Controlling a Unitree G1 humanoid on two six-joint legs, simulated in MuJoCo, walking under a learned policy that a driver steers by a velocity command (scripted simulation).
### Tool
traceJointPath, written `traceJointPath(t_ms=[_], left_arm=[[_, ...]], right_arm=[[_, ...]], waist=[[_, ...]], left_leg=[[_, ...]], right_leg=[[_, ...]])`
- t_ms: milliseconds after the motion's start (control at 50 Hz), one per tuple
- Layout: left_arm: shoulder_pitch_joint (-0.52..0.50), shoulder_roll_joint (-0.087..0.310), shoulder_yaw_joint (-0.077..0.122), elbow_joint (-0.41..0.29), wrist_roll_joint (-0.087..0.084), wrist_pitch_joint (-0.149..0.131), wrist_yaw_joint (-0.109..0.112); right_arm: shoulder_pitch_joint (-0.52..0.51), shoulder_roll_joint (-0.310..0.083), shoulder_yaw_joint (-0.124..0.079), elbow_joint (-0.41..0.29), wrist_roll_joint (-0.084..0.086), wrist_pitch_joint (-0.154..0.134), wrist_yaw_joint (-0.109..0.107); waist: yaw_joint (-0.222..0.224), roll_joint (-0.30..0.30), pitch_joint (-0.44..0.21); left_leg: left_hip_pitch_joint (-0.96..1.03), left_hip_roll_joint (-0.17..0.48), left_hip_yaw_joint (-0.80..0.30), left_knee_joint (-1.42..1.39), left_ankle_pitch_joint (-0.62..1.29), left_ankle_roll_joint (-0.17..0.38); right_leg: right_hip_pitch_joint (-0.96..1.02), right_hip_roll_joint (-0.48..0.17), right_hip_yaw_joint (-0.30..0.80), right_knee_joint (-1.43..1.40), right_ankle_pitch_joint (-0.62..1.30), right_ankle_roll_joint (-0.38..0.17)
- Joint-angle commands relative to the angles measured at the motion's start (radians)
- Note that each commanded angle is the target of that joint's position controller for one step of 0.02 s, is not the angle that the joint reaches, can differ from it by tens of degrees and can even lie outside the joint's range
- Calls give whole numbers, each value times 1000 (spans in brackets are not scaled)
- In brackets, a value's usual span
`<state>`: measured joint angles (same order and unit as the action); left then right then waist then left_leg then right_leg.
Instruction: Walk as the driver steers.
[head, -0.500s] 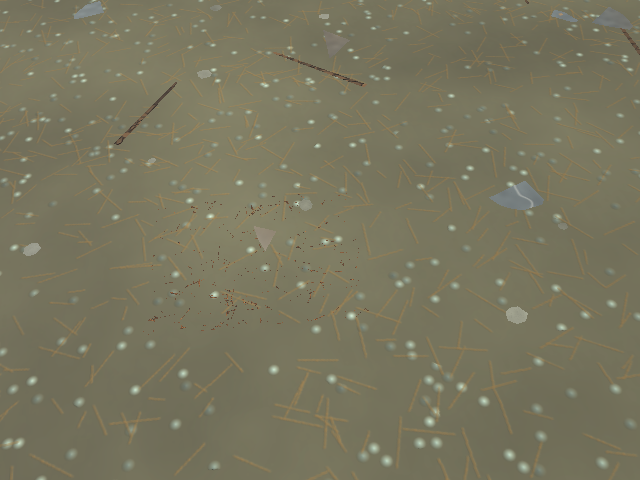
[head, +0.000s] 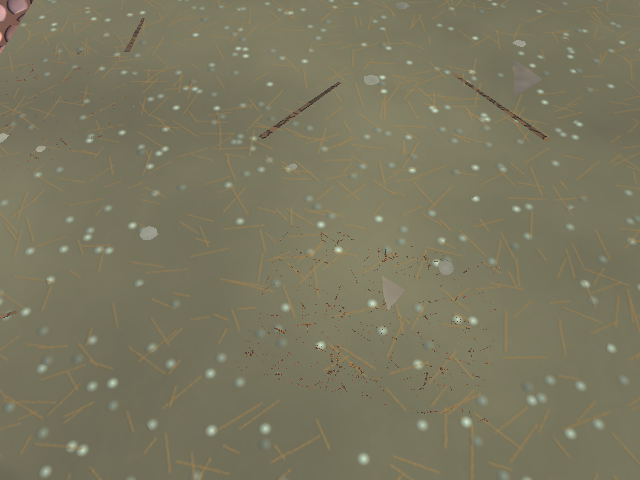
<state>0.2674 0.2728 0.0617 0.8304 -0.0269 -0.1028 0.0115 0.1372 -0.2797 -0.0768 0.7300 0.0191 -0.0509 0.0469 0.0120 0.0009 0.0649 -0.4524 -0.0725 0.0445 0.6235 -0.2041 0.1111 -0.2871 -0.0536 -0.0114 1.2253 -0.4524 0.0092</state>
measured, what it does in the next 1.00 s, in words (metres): walks ahead: right foot, then left foot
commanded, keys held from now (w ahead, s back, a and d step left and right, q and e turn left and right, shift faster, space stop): w+q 0.04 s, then w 0.10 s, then w+e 0.64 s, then w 0.22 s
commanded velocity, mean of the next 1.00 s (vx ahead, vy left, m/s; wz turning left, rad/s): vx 0.50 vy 0.00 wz -0.17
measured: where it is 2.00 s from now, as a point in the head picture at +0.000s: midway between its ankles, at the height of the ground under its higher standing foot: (375, 229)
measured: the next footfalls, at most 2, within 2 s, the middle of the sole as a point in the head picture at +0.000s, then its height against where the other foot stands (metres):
right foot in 0.46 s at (401, 476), level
left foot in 0.94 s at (320, 343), level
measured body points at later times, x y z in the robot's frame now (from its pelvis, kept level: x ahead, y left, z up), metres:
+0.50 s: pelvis +0.30 -0.04 +0.00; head +0.33 -0.05 +0.45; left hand +0.49 +0.20 -0.09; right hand +0.34 -0.33 -0.13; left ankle +0.10 +0.06 -0.67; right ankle +0.40 -0.13 -0.72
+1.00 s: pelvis +0.59 -0.04 +0.01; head +0.61 -0.04 +0.46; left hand +0.70 +0.23 -0.12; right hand +0.73 -0.33 -0.06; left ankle +0.69 +0.05 -0.72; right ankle +0.42 -0.12 -0.68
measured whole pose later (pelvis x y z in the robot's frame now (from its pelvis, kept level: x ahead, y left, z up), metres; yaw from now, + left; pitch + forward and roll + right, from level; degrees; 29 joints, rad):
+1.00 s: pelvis +0.59 -0.04 +0.01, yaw -15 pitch +3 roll +1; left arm 0.37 0.29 0.05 0.76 -0.02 -0.04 0.01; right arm 0.09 -0.26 -0.04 0.67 -0.01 -0.13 0.02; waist 0.05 -0.03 -0.01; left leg -0.44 -0.05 -0.01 0.53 -0.15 0.03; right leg -0.22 0.09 0.18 0.89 -0.48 -0.05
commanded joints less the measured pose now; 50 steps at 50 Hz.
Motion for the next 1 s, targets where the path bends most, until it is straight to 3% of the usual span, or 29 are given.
traceJointPath(t_ms=[20,60,100,140,200,260,340,380,400,420,440,460,480,500,520,540,560,580,620,660,760,800,860,900,920,940,960,980,1000], left_arm=[[-60,130,28,-120,21,-52,6],[-21,125,34,-116,33,-23,3],[-29,94,26,-121,40,-4,2],[-98,74,17,-144,43,2,4],[-180,53,3,-153,30,-2,-9],[-262,53,-4,-171,13,-8,-27],[-322,66,-5,-210,6,-14,-56],[-304,70,-5,-218,5,-16,-71],[-263,83,1,-213,7,-14,-74],[-193,107,14,-198,10,-10,-72],[-59,140,34,-164,14,-7,-67],[97,196,53,-139,20,-2,-57],[168,292,76,-136,20,-3,-55],[204,210,56,-119,5,1,-54],[143,168,43,-136,8,8,-46],[72,153,38,-156,14,15,-42],[22,136,30,-171,17,20,-41],[-7,123,23,-185,25,20,-40],[-31,125,24,-195,21,20,-34],[-15,148,31,-189,18,18,-24],[65,169,40,-156,1,36,-2],[99,168,39,-142,-1,43,0],[131,149,33,-124,3,51,4],[115,154,35,-122,8,57,3],[101,141,30,-126,11,58,1],[83,104,15,-141,18,54,-3],[173,56,-3,-152,14,42,-3],[231,60,-10,-145,1,33,-2],[155,140,8,-149,-9,28,-5]], right_arm=[[93,-101,-29,-49,-1,-23,-9],[58,-90,-23,-70,-12,-25,-17],[86,-106,-25,-58,-10,-33,-27],[125,-118,-26,-39,-9,-33,-40],[160,-116,-19,-20,-8,-31,-47],[200,-133,-17,4,-11,-36,-45],[235,-144,-19,42,-16,-27,-48],[221,-153,-23,47,-15,-17,-55],[199,-164,-25,41,-16,-14,-59],[183,-176,-27,35,-18,-9,-63],[158,-175,-24,27,-17,-2,-67],[153,-157,-13,6,-26,-4,-73],[280,-50,22,-22,-42,-29,-59],[246,-83,25,-13,-31,-58,-44],[142,-137,12,-49,5,-79,-30],[78,-134,17,-67,5,-89,-28],[53,-130,13,-72,-16,-91,-32],[66,-132,6,-76,-31,-83,-37],[106,-110,6,-76,-38,-63,-45],[83,-91,12,-87,-41,-49,-55],[-105,-49,28,-128,-32,-55,-50],[-149,-59,25,-139,-21,-63,-41],[-168,-85,16,-146,-19,-79,-25],[-124,-100,6,-139,-19,-87,-24],[-48,-118,-6,-120,-24,-91,-29],[80,-157,-21,-104,-37,-95,-36],[226,-244,-45,-81,-49,-91,-40],[309,-229,-51,-31,-20,-76,-30],[277,-157,-29,-39,-2,-72,-29]], waist=[[-27,-6,-154],[15,15,-135],[16,16,-120],[-7,31,-95],[-54,68,-80],[-101,74,-48],[-115,60,-8],[-93,67,-19],[-66,79,-52],[-28,93,-109],[48,74,-184],[113,16,-284],[53,-236,-408],[90,-226,-462],[99,-154,-303],[74,-43,-205],[38,24,-131],[2,12,-111],[-33,-37,-104],[-33,-48,-92],[44,-77,-82],[63,-88,-85],[69,-100,-84],[37,-127,-84],[-6,-127,-118],[-69,-98,-226],[-82,91,-379],[-86,313,-415],[-103,184,-275]], left_leg=[[438,283,-470,-342,163,202],[316,249,-403,-383,269,197],[262,233,-326,-401,388,198],[247,208,-267,-412,432,175],[273,175,-184,-415,377,117],[328,216,-187,-432,261,102],[516,296,-187,-385,337,92],[567,312,-156,-332,489,72],[568,304,-131,-281,654,58],[566,290,-107,-195,840,44],[528,249,-62,-24,951,19],[338,216,-34,234,762,-16],[-94,23,-23,645,56,-102],[-272,-8,-160,748,-327,-99],[-363,56,-185,766,-259,-82],[-348,100,-165,701,-183,-75],[-306,129,-151,610,-144,-82],[-239,153,-151,548,-116,-92],[-181,163,-131,468,-100,-123],[-171,155,-107,372,-39,-156],[-78,89,-94,13,264,-180],[-58,73,-100,-53,292,-176],[-54,76,-113,-126,238,-141],[10,70,-94,-165,164,-102],[124,63,-78,-205,162,-71],[339,155,-155,-170,184,-12],[711,350,-456,-149,150,130],[821,477,-791,-271,-76,219],[725,452,-769,-313,-245,182]], right_leg=[[-429,-64,105,12,103,-23],[-340,-83,98,-60,153,-4],[-332,-82,71,-139,208,24],[-359,-75,53,-263,321,41],[-337,-55,31,-487,532,28],[-336,-38,17,-605,627,2],[-455,-21,24,-662,507,-52],[-433,4,13,-675,414,-84],[-357,34,-10,-677,371,-102],[-245,73,-43,-671,343,-121],[-60,114,-68,-711,383,-150],[225,12,88,-703,447,-206],[614,-237,585,-741,347,-397],[709,-274,824,-892,184,-414],[599,-247,697,-917,121,-356],[439,-212,586,-934,172,-324],[293,-178,510,-957,269,-310],[200,-146,457,-981,360,-303],[103,-107,392,-1006,462,-309],[38,-82,327,-1014,541,-308],[0,-14,270,-976,461,-236],[44,-35,307,-951,421,-228],[158,-86,377,-881,404,-215],[195,-101,404,-829,475,-198],[193,-67,386,-758,576,-178],[127,-21,336,-577,591,-147],[-163,102,215,-254,378,-77],[-401,150,168,-20,-111,-38],[-502,96,214,64,-83,-42]])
